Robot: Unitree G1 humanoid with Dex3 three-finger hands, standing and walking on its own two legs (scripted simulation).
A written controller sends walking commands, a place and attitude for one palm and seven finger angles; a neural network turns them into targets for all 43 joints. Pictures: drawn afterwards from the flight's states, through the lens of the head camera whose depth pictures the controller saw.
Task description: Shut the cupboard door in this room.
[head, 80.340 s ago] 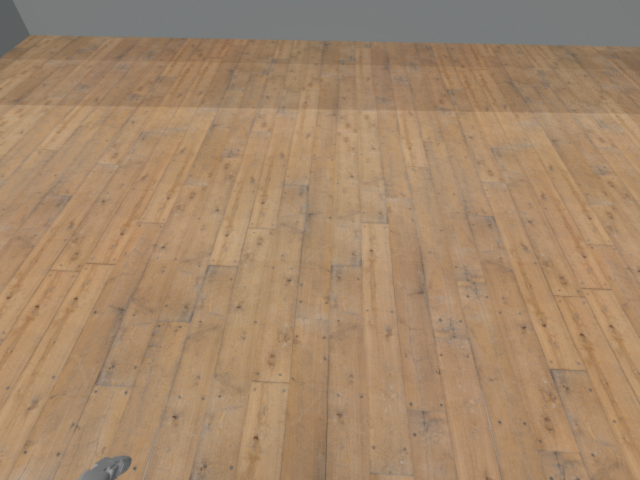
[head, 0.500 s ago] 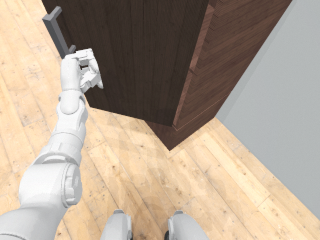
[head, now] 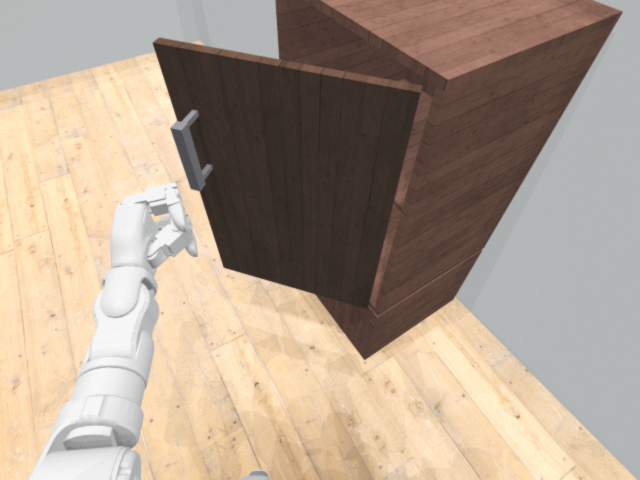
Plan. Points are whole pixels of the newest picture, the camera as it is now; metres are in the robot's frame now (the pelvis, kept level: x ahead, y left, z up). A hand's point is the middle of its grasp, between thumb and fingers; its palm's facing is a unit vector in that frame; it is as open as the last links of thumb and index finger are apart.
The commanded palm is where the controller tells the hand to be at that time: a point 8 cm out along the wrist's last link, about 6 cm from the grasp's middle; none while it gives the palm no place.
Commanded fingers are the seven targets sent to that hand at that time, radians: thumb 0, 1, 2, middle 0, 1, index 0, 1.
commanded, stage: draw the hand back to the body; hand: left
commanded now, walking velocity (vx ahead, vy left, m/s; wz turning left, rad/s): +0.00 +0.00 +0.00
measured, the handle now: (195, 151) +0.63 +0.22 +0.03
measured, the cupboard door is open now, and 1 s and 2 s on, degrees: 39 39 39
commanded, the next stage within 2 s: step back with the hand held close in 1.16 s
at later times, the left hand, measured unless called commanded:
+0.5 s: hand (53, 299) +0.27 +0.25 +0.16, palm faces +0.30 -0.91 -0.27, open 4.0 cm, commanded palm +0.22 +0.29 +0.18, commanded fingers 0.00 0.90 0.90 -0.56 -0.69 -0.56 -0.69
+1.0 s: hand out of the picture +0.20 +0.28 +0.20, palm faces +0.49 -0.78 -0.40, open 7.2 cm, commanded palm +0.15 +0.31 +0.22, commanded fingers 0.00 0.90 0.90 -0.20 -0.30 -0.20 -0.30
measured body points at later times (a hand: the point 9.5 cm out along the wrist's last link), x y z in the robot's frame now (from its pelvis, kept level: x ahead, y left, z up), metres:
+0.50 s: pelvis +0.01 +0.02 +0.04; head +0.00 +0.00 +0.49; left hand +0.24 +0.29 +0.18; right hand +0.22 -0.18 -0.03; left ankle +0.02 +0.12 -0.69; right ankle -0.02 -0.11 -0.69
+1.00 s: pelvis +0.02 +0.01 +0.05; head +0.00 -0.02 +0.50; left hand +0.17 +0.32 +0.22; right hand +0.21 -0.21 -0.04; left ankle +0.02 +0.12 -0.69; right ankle -0.02 -0.11 -0.69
